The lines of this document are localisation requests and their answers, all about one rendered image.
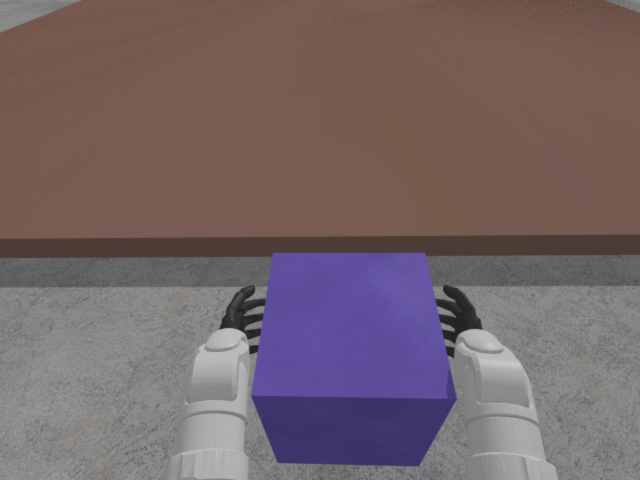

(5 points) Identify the robot right hand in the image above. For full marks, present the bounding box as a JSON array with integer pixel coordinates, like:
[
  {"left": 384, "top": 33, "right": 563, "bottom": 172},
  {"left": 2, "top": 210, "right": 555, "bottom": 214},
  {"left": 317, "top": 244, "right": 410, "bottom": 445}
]
[{"left": 435, "top": 285, "right": 483, "bottom": 358}]

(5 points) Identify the robot right forearm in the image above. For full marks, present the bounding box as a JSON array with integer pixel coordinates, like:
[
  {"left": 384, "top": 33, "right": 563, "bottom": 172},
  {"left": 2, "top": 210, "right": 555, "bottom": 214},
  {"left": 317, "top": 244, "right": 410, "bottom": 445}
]
[{"left": 454, "top": 329, "right": 558, "bottom": 480}]

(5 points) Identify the robot left hand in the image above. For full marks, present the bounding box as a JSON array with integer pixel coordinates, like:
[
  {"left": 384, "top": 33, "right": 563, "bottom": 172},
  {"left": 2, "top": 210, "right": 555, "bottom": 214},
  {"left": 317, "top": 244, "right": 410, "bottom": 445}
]
[{"left": 219, "top": 285, "right": 266, "bottom": 354}]

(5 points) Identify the robot left forearm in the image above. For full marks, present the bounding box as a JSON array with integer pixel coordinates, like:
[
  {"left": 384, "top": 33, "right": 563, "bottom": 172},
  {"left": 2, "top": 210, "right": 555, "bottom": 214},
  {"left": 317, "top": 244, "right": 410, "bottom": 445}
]
[{"left": 164, "top": 328, "right": 251, "bottom": 480}]

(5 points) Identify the carton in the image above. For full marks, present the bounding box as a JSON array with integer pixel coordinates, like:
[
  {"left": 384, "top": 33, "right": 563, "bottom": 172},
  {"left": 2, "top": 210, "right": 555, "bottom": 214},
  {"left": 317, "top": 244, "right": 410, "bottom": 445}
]
[{"left": 251, "top": 253, "right": 457, "bottom": 466}]

